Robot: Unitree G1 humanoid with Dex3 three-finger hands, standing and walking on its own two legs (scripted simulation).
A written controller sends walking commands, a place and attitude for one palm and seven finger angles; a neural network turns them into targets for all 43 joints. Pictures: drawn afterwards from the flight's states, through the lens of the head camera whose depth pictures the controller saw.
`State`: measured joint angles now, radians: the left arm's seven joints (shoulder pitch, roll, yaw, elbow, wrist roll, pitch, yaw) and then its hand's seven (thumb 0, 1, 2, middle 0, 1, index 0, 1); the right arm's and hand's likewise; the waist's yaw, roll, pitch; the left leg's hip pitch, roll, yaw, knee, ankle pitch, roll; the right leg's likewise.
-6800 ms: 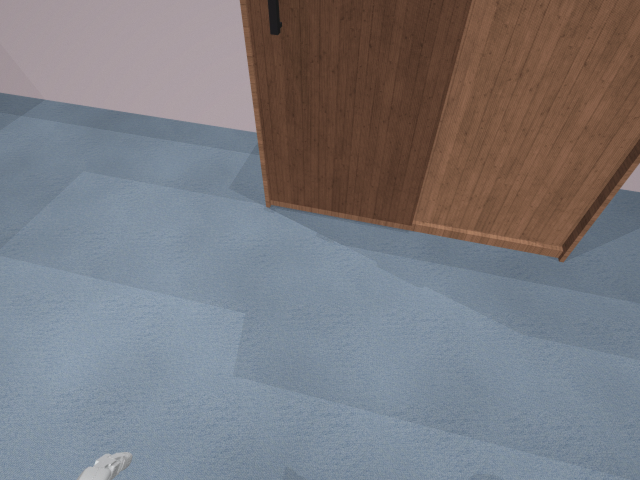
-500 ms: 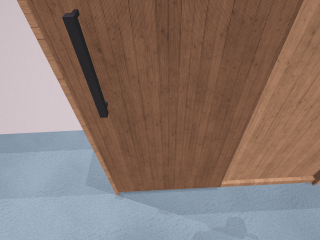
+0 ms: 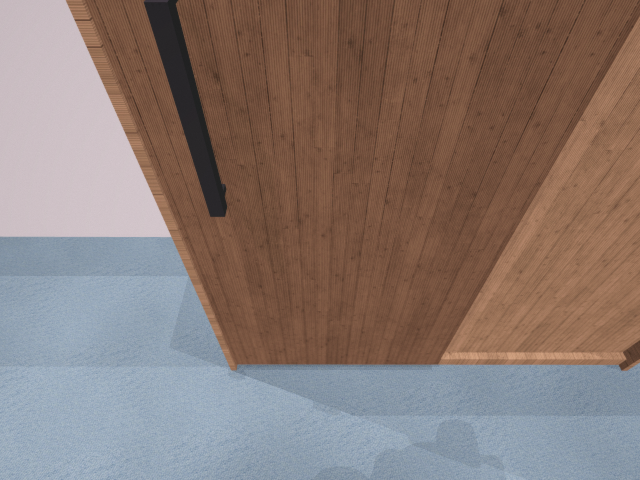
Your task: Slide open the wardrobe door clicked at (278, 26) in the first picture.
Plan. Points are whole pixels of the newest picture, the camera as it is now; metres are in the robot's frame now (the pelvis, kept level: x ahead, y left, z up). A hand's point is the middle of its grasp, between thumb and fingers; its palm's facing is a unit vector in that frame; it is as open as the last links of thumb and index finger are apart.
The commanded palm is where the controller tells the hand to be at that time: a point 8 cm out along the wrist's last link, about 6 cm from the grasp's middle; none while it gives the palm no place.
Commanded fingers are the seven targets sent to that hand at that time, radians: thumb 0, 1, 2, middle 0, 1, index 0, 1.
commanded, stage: come to a stop and stand still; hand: left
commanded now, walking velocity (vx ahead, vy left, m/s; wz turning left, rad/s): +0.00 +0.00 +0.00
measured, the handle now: (198, 120) +0.52 +0.21 +0.18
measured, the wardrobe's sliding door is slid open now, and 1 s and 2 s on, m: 0.00 0.00 0.00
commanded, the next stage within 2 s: look again from close up in 0.44 s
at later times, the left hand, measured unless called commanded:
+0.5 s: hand out of the picture +0.01 +0.23 -0.18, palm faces +0.00 -0.97 -0.22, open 7.4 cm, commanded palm none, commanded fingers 0.00 0.90 0.90 -0.20 -0.30 -0.20 -0.30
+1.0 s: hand out of the picture +0.02 +0.20 -0.18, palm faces +0.00 -0.98 -0.19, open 7.4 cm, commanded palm none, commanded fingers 0.00 0.90 0.90 -0.20 -0.30 -0.20 -0.30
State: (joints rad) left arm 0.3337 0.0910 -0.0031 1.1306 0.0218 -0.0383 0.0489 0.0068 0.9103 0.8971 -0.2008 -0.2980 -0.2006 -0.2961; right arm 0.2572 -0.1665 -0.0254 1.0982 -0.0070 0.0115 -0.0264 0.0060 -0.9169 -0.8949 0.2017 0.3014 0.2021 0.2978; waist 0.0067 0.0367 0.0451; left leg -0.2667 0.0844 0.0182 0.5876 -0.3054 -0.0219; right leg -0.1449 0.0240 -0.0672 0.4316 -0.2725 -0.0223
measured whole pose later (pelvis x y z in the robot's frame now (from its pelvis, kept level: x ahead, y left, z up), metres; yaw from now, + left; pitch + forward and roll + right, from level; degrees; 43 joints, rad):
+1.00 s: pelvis +0.02 +0.03 +0.00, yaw -1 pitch -1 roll +0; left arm 0.27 0.17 -0.01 1.10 0.02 -0.01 0.03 0.01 0.91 0.90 -0.20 -0.30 -0.20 -0.30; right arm 0.24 -0.17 0.00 1.11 -0.01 -0.02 -0.02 0.00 -0.91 -0.89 0.20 0.30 0.20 0.30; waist 0.01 -0.02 0.04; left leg -0.18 0.00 0.08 0.46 -0.27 0.02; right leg -0.15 -0.05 -0.03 0.47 -0.32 0.02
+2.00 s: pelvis -0.03 -0.01 -0.06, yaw +4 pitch +8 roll -2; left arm 0.43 0.22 0.23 0.00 -0.29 -0.51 -0.27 0.02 0.42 0.69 -0.23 -0.61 -0.23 -0.60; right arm 0.19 -0.27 -0.03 0.58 0.02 -0.26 -0.07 0.01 -0.90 -0.90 0.20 0.30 0.20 0.30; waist 0.05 0.00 -0.08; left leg -0.71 0.05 -0.06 1.00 -0.43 -0.04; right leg -0.61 -0.01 -0.14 0.98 -0.51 -0.04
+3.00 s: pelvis -0.02 +0.02 -0.01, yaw +2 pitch -1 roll -1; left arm -0.07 0.44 0.45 0.13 -0.35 0.03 -0.42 -0.01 -0.49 0.30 -0.30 -1.20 -0.30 -1.19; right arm 0.24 -0.24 0.10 0.61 0.06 -0.24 -0.12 0.01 -0.90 -0.89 0.21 0.30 0.21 0.30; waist 0.07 0.04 -0.01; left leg -0.30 0.02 0.01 0.58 -0.27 0.00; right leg -0.21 -0.03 -0.09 0.53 -0.31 0.00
